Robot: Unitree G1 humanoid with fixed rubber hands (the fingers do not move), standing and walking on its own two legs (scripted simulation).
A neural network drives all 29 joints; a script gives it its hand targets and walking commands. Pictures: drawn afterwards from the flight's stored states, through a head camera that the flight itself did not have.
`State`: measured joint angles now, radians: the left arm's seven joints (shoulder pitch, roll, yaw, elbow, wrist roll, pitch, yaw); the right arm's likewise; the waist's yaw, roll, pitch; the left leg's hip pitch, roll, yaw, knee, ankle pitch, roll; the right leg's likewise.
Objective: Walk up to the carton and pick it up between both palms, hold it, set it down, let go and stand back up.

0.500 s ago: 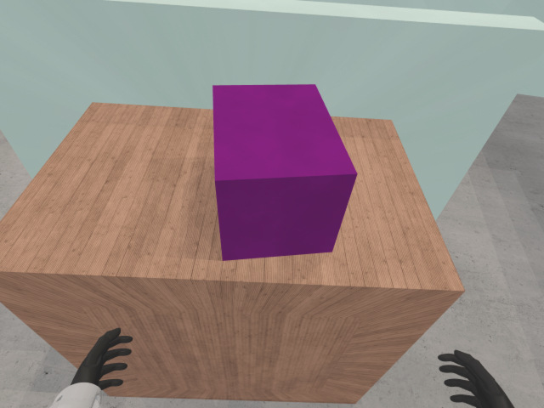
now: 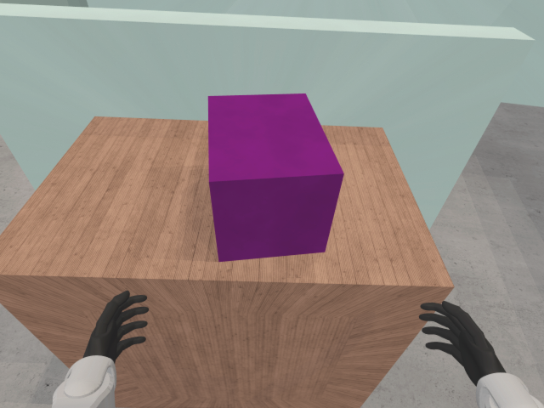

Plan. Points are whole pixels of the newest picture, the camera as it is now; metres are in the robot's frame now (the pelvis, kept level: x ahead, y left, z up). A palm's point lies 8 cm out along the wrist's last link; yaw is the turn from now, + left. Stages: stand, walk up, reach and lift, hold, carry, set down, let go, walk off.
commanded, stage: reach and lift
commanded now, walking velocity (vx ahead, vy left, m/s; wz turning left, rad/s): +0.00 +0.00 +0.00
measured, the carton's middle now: (265, 172) +0.52 +0.03 +0.09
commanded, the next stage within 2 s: none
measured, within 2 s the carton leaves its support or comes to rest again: neither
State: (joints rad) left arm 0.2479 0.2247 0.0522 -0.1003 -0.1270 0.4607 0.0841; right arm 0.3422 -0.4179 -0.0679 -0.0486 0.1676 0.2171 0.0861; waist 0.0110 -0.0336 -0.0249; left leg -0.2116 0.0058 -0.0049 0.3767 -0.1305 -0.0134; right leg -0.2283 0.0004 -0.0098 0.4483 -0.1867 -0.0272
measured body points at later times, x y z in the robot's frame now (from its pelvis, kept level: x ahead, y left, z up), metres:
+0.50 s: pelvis +0.03 +0.01 +0.01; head +0.03 +0.01 +0.46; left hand +0.26 +0.20 +0.10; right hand +0.24 -0.23 +0.09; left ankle +0.05 +0.14 -0.74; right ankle +0.04 -0.10 -0.74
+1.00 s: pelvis +0.02 +0.01 +0.01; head +0.02 +0.01 +0.46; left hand +0.30 +0.21 +0.15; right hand +0.32 -0.23 +0.12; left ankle +0.05 +0.14 -0.74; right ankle +0.04 -0.10 -0.74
